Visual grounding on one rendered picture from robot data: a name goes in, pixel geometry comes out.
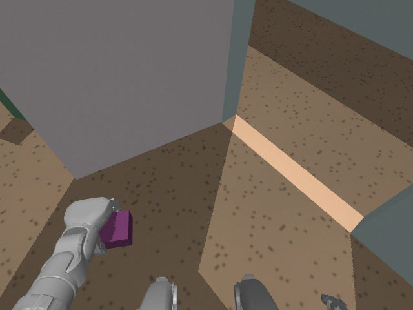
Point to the left robot arm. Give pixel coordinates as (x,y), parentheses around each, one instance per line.
(64,272)

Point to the left robot hand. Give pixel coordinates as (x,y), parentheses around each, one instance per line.
(94,212)

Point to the right robot hand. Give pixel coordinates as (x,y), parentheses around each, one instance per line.
(333,303)

